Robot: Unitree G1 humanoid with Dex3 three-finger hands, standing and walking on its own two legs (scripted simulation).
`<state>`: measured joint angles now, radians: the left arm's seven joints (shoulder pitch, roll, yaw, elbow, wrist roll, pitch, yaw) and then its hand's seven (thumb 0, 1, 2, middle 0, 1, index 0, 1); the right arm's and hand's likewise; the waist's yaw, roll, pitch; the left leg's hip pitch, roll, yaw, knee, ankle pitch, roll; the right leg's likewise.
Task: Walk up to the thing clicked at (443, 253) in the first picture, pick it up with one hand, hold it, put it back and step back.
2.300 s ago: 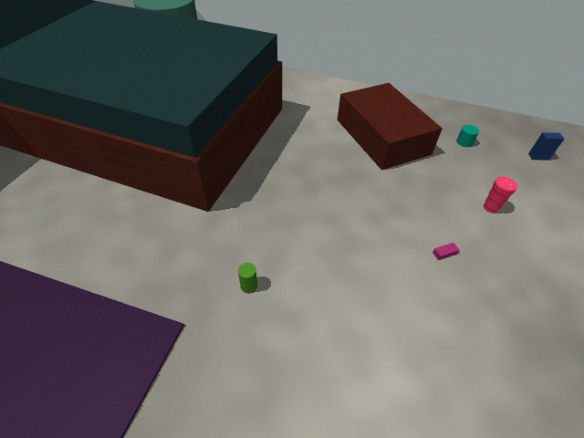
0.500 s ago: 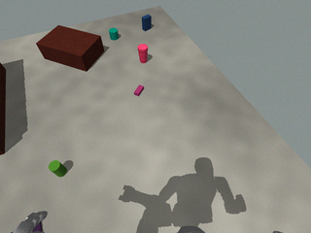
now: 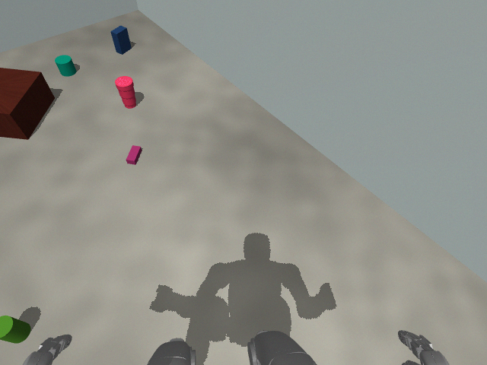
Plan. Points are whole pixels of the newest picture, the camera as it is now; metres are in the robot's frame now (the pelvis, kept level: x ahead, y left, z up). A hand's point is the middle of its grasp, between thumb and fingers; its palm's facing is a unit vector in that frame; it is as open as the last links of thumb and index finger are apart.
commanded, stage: walk up
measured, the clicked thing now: (134, 154) +1.07 +0.48 -0.73
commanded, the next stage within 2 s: stand in 1.62 s
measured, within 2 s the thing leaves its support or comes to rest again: neither
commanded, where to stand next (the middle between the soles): +0.07 -0.01 m, yaw -19 degrees
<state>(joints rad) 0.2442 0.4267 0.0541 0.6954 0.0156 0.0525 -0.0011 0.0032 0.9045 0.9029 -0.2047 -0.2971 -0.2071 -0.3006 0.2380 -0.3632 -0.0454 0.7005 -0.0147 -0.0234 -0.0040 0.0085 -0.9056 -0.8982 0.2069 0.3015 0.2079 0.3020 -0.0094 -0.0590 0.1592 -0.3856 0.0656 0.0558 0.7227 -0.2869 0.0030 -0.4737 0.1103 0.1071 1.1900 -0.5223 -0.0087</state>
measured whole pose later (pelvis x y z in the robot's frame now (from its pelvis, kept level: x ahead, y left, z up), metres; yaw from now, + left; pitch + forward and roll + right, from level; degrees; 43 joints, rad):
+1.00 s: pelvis -0.03 -0.01 +0.01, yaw -19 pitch -3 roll +0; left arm 0.19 0.37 0.01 0.95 0.01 -0.04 0.00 0.00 0.90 0.90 -0.21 -0.30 -0.21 -0.30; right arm 0.21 -0.40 -0.03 0.95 -0.01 0.00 0.02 0.01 -0.91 -0.90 0.20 0.30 0.20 0.30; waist -0.01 0.02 0.07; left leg -0.29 0.07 0.03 0.69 -0.35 -0.02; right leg -0.32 0.04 0.09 0.69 -0.32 -0.01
